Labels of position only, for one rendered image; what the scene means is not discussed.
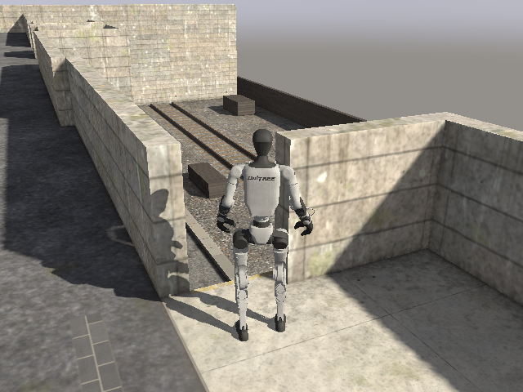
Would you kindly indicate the robot left forearm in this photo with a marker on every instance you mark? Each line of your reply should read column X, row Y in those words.
column 222, row 212

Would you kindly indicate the robot right forearm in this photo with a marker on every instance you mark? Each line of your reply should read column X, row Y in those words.
column 303, row 214

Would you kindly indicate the robot right shin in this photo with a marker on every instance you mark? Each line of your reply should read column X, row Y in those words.
column 280, row 296

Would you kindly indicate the robot left upper arm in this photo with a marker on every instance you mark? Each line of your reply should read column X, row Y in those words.
column 231, row 185

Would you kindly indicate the robot right upper arm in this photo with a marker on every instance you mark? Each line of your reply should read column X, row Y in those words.
column 288, row 174

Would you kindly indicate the robot left thigh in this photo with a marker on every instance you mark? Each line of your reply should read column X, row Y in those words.
column 240, row 250

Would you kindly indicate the robot right hand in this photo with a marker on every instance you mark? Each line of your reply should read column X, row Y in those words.
column 308, row 230

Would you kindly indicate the robot left hand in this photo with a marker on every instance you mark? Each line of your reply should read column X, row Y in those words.
column 222, row 227

